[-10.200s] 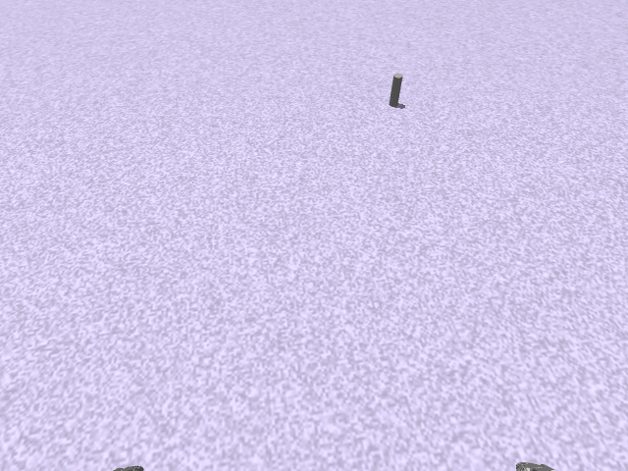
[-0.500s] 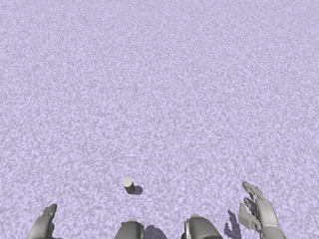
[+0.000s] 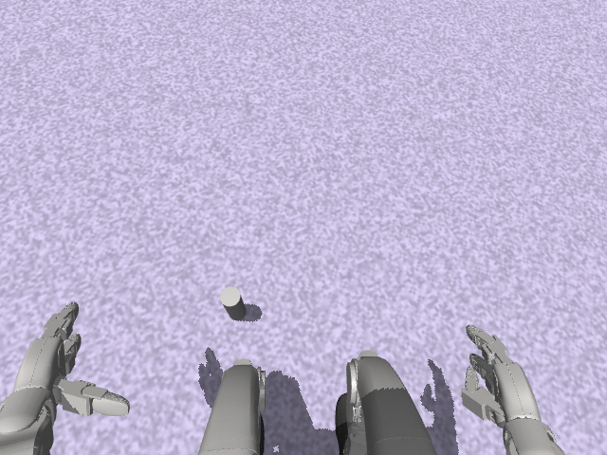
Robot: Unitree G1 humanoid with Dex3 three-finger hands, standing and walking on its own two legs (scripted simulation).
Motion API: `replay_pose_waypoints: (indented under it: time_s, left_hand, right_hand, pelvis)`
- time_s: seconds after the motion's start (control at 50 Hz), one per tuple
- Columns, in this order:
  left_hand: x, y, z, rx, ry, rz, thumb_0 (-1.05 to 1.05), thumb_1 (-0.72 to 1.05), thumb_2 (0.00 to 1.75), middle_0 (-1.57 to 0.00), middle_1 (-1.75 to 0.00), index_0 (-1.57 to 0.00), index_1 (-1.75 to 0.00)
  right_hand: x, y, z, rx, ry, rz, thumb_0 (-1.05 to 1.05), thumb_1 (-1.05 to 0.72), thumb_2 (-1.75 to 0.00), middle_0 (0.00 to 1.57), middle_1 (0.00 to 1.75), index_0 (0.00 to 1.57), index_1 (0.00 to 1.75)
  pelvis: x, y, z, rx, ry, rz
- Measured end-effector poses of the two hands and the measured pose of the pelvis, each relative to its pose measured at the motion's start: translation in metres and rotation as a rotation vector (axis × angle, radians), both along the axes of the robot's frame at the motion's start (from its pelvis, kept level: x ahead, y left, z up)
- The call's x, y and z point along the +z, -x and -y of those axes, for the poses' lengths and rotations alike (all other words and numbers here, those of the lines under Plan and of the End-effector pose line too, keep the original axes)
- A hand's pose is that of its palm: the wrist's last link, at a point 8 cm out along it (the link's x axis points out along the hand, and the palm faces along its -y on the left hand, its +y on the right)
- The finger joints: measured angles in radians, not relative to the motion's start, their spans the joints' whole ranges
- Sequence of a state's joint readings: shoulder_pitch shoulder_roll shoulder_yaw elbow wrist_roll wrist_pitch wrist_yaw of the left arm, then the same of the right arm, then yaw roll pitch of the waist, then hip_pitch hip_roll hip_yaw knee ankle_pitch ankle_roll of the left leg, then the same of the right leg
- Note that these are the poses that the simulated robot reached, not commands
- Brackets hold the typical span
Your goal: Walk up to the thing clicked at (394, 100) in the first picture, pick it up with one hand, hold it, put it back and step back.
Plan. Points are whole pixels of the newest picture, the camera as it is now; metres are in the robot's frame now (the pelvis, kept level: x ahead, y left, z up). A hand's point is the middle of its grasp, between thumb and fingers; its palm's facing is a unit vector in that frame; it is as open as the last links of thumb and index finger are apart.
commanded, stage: go down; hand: left
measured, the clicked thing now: (234, 304) +0.41 +0.16 -0.54
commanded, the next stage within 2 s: approach in 1.66 s
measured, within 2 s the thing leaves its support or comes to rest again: neither
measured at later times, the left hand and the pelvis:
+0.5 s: hand (104, 322) +0.30 +0.33 -0.18, palm faces +0.07 -0.99 -0.15, open 17.3 cm; pelvis -0.04 -0.01 -0.13, yaw -1 degrees
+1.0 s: hand (108, 306) +0.34 +0.34 -0.22, palm faces +0.04 -0.99 -0.10, open 17.6 cm; pelvis -0.06 +0.00 -0.20, yaw -2 degrees
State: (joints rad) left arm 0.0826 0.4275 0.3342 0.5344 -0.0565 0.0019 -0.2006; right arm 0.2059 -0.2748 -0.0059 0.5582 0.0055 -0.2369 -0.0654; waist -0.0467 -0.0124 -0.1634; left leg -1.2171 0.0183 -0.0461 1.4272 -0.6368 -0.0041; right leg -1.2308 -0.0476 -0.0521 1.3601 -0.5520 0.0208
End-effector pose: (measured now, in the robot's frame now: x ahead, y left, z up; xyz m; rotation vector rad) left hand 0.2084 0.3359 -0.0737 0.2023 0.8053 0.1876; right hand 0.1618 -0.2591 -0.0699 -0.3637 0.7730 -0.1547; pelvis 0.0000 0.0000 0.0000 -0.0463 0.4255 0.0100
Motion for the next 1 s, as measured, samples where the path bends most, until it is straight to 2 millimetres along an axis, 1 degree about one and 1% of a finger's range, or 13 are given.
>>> replay_pose_waypoints:
  time_s: [0.06,0.12,0.28,0.36,0.42,0.52,0.64,0.82,1.0]
  left_hand:
    - [-0.013,-0.021,-0.005,-0.032,0.012,0.092,-0.01,-0.52,0.05,-0.09,-0.06,-0.08,-0.05]
    - [-0.028,-0.034,-0.011,-0.044,0.026,0.141,-0.01,-0.52,0.03,-0.08,-0.04,-0.08,-0.04]
    - [-0.061,-0.043,-0.028,-0.056,0.05,0.233,-0.01,-0.5,0.02,-0.06,-0.03,-0.06,-0.02]
    - [-0.075,-0.051,-0.035,-0.066,0.054,0.295,-0.01,-0.49,0.04,-0.05,-0.03,-0.05,-0.02]
    - [-0.084,-0.06,-0.039,-0.08,0.06,0.336,-0.01,-0.49,0.05,-0.04,-0.04,-0.04,-0.03]
    - [-0.097,-0.074,-0.044,-0.101,0.075,0.384,-0.01,-0.49,0.07,-0.03,-0.05,-0.03,-0.04]
    - [-0.109,-0.084,-0.048,-0.12,0.091,0.413,-0.01,-0.51,0.09,-0.03,-0.07,-0.03,-0.06]
    - [-0.124,-0.095,-0.056,-0.133,0.102,0.464,-0.01,-0.55,0.09,-0.03,-0.08,-0.04,-0.07]
    - [-0.134,-0.106,-0.059,-0.146,0.113,0.51,-0.01,-0.58,0.08,-0.04,-0.09,-0.04,-0.08]
  right_hand:
    - [-0.026,0.007,0.004,-0.001,0.006,-0.039,0.01,-0.89,-0.9,0.2,0.3,0.21,0.3]
    - [-0.051,0.014,0.007,-0.007,0.0,-0.081,0.01,-0.89,-0.9,0.2,0.3,0.21,0.29]
    - [-0.109,0.038,0.01,0.005,-0.013,-0.188,0.01,-0.88,-0.89,0.2,0.3,0.21,0.29]
    - [-0.133,0.047,0.013,0.022,-0.003,-0.223,0.01,-0.88,-0.89,0.2,0.3,0.21,0.29]
    - [-0.147,0.052,0.015,0.033,0.01,-0.237,0.01,-0.88,-0.89,0.2,0.3,0.21,0.3]
    - [-0.164,0.059,0.019,0.033,0.027,-0.247,0.01,-0.87,-0.9,0.2,0.3,0.21,0.3]
    - [-0.179,0.069,0.022,0.029,0.039,-0.261,0.01,-0.87,-0.9,0.2,0.3,0.21,0.3]
    - [-0.2,0.084,0.023,0.03,0.053,-0.3,0.01,-0.88,-0.9,0.2,0.3,0.21,0.3]
    - [-0.219,0.093,0.022,0.034,0.061,-0.319,0.01,-0.88,-0.9,0.2,0.3,0.21,0.3]
  pelvis:
    - [-0.021,0.006,0.0,-0.003,0.0,-0.033]
    - [-0.039,0.011,0.001,-0.008,0.001,-0.064]
    - [-0.081,0.026,0.004,-0.008,0.0,-0.119]
    - [-0.102,0.033,0.006,-0.006,0.002,-0.136]
    - [-0.116,0.039,0.007,-0.005,0.006,-0.146]
    - [-0.135,0.046,0.007,-0.008,0.013,-0.152]
    - [-0.153,0.052,0.005,-0.011,0.021,-0.157]
    - [-0.176,0.056,0.003,-0.014,0.031,-0.163]
    - [-0.195,0.06,0.001,-0.013,0.037,-0.159]
